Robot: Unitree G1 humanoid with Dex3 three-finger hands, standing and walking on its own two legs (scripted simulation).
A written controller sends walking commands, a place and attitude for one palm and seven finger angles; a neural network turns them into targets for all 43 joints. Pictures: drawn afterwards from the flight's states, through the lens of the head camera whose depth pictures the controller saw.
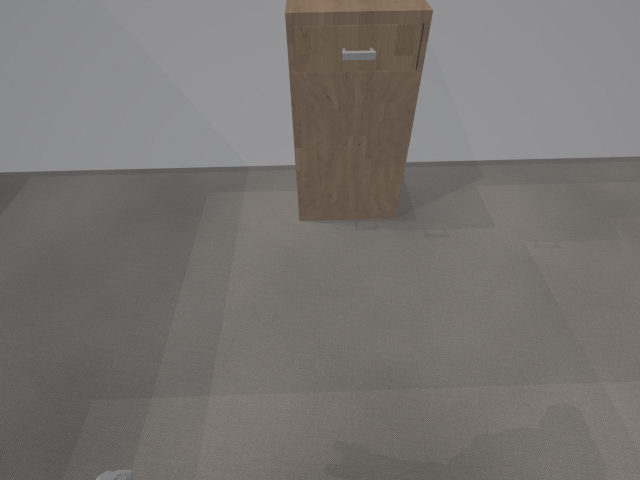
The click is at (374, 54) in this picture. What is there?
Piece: drawer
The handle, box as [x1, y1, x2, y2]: [342, 48, 375, 59]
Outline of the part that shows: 342,48 342,59 375,59 375,51 372,48 370,48 367,51 345,51 344,48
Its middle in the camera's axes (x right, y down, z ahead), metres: +0.12 -0.60 +1.25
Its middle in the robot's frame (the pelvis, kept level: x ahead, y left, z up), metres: +1.34 -0.06 +0.00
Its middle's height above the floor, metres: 0.77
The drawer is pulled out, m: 0.00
